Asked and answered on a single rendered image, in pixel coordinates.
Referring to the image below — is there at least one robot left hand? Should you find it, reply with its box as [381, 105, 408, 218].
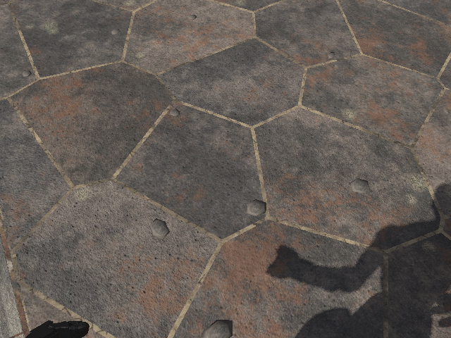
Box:
[26, 320, 89, 338]

